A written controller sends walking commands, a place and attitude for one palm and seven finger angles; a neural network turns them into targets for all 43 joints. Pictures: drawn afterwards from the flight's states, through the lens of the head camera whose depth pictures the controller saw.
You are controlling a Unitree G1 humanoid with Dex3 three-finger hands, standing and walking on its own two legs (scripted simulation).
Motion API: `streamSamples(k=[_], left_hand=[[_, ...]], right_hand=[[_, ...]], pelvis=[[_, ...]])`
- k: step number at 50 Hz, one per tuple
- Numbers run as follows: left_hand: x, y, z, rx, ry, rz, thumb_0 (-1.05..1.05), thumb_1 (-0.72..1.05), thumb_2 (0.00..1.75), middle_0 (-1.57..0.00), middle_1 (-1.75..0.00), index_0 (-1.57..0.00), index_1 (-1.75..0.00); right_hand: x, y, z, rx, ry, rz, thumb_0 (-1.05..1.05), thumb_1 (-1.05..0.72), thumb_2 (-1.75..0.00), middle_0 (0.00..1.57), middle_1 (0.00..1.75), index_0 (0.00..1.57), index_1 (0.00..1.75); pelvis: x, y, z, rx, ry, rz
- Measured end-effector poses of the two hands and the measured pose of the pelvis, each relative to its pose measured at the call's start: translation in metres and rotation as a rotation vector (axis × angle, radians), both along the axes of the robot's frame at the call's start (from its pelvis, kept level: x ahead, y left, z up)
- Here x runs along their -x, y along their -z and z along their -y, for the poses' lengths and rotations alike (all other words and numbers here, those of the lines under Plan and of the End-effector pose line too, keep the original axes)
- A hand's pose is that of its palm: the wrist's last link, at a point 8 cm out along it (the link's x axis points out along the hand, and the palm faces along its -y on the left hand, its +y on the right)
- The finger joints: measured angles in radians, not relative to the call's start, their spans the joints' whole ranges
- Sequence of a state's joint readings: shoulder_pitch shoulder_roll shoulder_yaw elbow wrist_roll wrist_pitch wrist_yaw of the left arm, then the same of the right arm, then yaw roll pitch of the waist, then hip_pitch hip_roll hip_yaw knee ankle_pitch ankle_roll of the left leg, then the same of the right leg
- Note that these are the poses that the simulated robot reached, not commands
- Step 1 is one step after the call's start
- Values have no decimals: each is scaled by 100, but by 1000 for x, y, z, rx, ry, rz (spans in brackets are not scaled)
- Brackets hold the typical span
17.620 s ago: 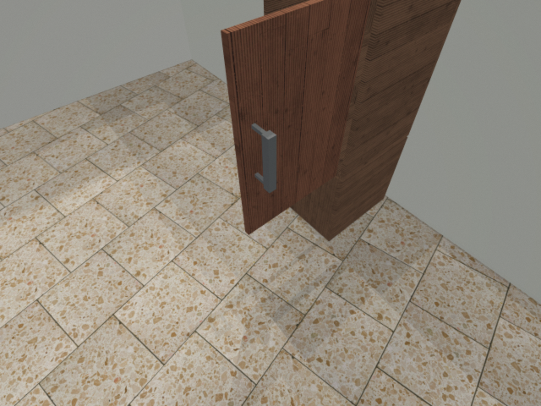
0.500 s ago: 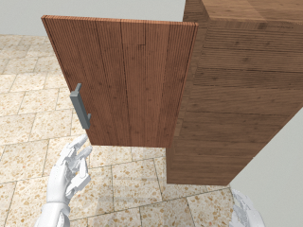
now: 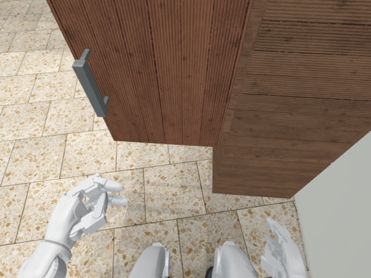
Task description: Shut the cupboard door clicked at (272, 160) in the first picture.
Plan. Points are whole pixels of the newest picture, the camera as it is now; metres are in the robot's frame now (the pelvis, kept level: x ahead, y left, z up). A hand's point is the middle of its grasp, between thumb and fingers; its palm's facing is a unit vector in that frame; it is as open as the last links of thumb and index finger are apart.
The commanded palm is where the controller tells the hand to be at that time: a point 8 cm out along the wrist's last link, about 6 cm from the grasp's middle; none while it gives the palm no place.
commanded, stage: raise the hand and make a fist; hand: left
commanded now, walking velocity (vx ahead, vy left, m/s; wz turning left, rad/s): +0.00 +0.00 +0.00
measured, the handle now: (95, 85) +0.54 +0.26 +0.07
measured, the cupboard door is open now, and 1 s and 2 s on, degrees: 90 90 90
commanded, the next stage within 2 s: bring the fist close to the handle in 1.14 s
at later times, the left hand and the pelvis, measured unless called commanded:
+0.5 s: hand (67, 205) +0.23 +0.22 +0.08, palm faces +0.05 -1.00 -0.04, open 3.1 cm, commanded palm +0.21 +0.27 +0.06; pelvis +0.02 +0.03 +0.01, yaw +1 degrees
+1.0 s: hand (83, 202) +0.25 +0.20 +0.06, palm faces -0.06 -1.00 -0.03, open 3.1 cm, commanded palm +0.23 +0.26 +0.07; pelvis +0.03 +0.02 +0.02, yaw +0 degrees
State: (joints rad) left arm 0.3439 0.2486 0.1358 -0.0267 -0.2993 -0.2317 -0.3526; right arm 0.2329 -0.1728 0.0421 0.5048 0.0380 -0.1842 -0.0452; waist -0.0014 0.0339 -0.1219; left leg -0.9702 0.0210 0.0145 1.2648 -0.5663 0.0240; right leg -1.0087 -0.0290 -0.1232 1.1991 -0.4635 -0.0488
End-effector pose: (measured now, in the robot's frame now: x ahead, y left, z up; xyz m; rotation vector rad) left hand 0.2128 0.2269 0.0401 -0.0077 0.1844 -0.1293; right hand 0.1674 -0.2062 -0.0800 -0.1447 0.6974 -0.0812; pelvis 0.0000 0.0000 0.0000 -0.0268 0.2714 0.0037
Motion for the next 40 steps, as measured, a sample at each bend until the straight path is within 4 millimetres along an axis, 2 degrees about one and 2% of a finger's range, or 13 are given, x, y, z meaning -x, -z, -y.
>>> streamSamples(k=[4, 7, 9, 12, 14, 16, 23, 26, 30, 32, 40], left_hand=[[13, -17, -26, -37, -175, 51, 2, 90, 89, -81, -96, -81, -97], [20, -30, -40, -84, -228, 162, 2, 90, 89, -86, -102, -86, -103], [21, -29, -40, -83, -201, 199, 2, 90, 90, -90, -106, -90, -107], [16, -14, -28, -43, -102, 167, 2, 90, 90, -95, -112, -95, -113], [11, -4, -20, -20, -36, 123, 2, 90, 90, -99, -116, -99, -117], [6, -3, -18, -16, -7, 101, 2, 90, 90, -103, -120, -103, -121], [1, -40, -46, -44, -171, 210, 2, 90, 89, -116, -134, -116, -135], [1, -37, -48, -51, -166, 187, 2, 90, 90, -121, -140, -121, -141], [-3, -18, -37, -40, -79, 93, 2, 90, 90, -125, -145, -125, -146], [-6, -16, -36, -38, -55, 81, 2, 90, 90, -127, -146, -127, -147], [-16, -45, -52, -56, -136, 208, 2, 90, 90, -129, -149, -129, -150]], right_hand=[[22, -7, 15, 54, 44, -54, 2, -90, -90, 20, 30, 20, 30], [24, -9, 25, 108, 19, -68, 2, -90, -90, 20, 30, 20, 30], [20, -10, 30, 137, 1, -61, 2, -90, -90, 20, 30, 20, 30], [8, -14, 32, 163, -7, -24, 2, -90, -90, 20, 30, 20, 30], [-2, -20, 29, 171, -6, 11, 2, -90, -90, 20, 30, 20, 30], [-13, -27, 24, 171, -5, 46, 2, -90, -90, 20, 30, 20, 30], [-43, -44, -7, 118, -56, 109, 2, -90, -90, 20, 30, 20, 30], [-51, -44, -18, 96, -93, 109, 2, -90, -90, 20, 30, 20, 30], [-53, -41, -25, 91, -113, 97, 1, -90, -90, 20, 30, 20, 30], [-51, -40, -24, 96, -110, 85, 1, -90, -90, 20, 30, 20, 30], [-34, -35, -11, 108, -75, 15, 2, -90, -90, 20, 30, 20, 30]], pelvis=[[-7, -8, -4, -1, 6, 1], [-9, -7, -7, 4, -5, -6], [-9, -4, -10, 10, -14, -10], [-8, -1, -15, 15, -17, -13], [-8, -1, -18, 17, -14, -16], [-10, -2, -20, 18, -8, -16], [-19, -12, -25, 25, -13, -4], [-22, -13, -28, 29, -20, -4], [-24, -13, -29, 31, -21, -8], [-24, -13, -29, 31, -18, -9], [-28, -16, -27, 33, -18, -7]])
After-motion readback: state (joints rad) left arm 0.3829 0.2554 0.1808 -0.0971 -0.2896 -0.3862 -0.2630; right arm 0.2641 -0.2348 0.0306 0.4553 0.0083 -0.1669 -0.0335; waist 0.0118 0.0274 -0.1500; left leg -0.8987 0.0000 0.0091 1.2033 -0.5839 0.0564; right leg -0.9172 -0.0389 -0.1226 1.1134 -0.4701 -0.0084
